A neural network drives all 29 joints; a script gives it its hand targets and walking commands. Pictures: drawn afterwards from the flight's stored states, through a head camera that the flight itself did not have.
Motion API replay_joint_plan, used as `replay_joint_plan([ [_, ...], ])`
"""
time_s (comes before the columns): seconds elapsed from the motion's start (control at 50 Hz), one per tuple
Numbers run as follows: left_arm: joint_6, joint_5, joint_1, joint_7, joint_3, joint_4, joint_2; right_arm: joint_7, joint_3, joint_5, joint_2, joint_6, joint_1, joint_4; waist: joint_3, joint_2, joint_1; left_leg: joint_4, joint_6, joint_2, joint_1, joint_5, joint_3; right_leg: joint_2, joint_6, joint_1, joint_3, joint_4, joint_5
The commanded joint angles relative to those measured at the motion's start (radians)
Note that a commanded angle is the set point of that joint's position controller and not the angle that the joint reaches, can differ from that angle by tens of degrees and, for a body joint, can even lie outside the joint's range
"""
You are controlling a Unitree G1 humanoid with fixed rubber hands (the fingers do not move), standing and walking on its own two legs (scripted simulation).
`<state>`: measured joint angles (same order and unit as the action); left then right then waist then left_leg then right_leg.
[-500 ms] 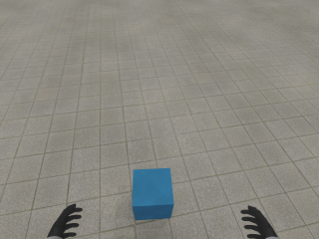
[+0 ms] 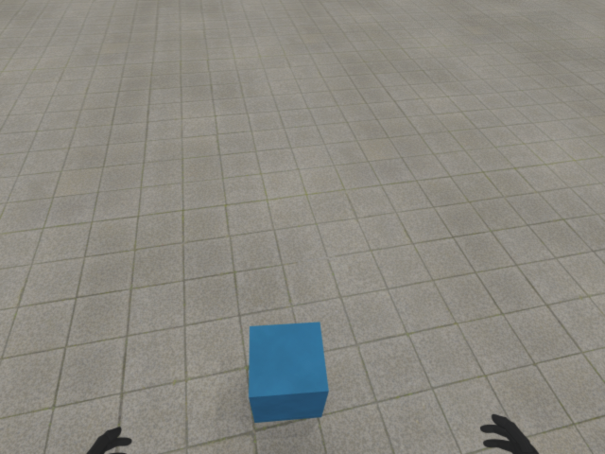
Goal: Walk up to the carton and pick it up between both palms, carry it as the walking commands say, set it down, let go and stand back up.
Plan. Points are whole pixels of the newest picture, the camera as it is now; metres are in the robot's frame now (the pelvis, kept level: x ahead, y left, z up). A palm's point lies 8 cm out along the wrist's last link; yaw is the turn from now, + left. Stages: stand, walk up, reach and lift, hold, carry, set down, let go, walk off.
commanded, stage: stand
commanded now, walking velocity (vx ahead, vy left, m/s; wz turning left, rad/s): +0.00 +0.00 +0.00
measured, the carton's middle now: (286, 373) +0.46 +0.03 -0.65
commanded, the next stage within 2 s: none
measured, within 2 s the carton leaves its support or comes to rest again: neither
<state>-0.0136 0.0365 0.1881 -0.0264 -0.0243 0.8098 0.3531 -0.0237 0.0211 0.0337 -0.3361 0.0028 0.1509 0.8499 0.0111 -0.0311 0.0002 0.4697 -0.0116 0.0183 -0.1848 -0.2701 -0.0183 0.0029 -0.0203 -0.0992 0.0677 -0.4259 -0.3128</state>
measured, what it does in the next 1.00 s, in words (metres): stands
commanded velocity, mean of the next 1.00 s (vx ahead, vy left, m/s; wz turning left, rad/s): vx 0.00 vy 0.00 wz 0.00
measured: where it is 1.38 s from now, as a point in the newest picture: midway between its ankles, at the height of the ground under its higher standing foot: outside the picture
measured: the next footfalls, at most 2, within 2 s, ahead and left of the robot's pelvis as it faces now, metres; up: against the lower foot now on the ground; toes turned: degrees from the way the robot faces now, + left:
none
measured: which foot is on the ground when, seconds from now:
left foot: down 0.00-1.00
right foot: down 0.00-1.00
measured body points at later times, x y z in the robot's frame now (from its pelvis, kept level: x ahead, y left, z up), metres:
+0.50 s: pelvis -0.02 +0.00 +0.00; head -0.02 +0.01 +0.45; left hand +0.09 +0.30 -0.12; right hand +0.09 -0.31 -0.10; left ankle -0.01 +0.11 -0.74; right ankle -0.05 -0.14 -0.74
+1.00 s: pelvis -0.02 +0.00 +0.01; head -0.03 +0.01 +0.46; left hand +0.07 +0.31 -0.12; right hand +0.08 -0.32 -0.10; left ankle -0.01 +0.11 -0.74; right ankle -0.05 -0.14 -0.74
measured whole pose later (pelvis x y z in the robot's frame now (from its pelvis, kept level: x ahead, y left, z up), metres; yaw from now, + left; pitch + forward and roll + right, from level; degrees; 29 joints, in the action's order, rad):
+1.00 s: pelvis -0.02 +0.00 +0.01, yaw +0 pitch -2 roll +0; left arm 0.01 0.02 0.16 -0.01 0.00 1.00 0.39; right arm -0.01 0.01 0.02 -0.38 -0.01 0.12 1.03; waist 0.03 -0.02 0.00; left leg 0.37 -0.01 0.01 -0.14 -0.19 -0.02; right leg 0.01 -0.02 -0.07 0.07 -0.34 -0.24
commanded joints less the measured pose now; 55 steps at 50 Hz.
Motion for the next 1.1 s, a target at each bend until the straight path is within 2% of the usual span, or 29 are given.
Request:
replay_joint_plan([
  [0.0, 0.014, -0.002, -0.016, -0.004, -0.030, -0.038, 0.143, -0.004, 0.037, -0.002, -0.173, -0.013, -0.032, -0.038, -0.048, 0.030, 0.001, -0.061, -0.004, -0.106, 0.069, 0.332, -0.086, -0.076, 0.014, -0.033, 0.041, 0.047, 0.297],
  [0.5, 0.025, -0.008, -0.035, 0.004, -0.008, 0.081, 0.182, 0.003, 0.023, -0.012, -0.206, -0.017, -0.058, 0.077, -0.006, 0.027, -0.002, -0.132, -0.006, -0.117, 0.080, 0.219, -0.098, -0.094, 0.026, -0.039, 0.070, 0.118, 0.211],
  [1.08, 0.030, -0.014, -0.058, 0.008, -0.001, 0.156, 0.205, 0.009, 0.018, -0.020, -0.224, -0.021, -0.075, 0.145, -0.007, 0.029, -0.002, -0.153, -0.011, -0.127, 0.091, 0.221, -0.105, -0.103, 0.032, -0.033, 0.074, 0.142, 0.214],
])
